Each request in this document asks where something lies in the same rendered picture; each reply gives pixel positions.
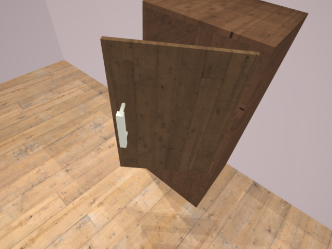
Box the handle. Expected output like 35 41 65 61
116 103 128 148

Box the cupboard door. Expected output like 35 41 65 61
100 36 260 174

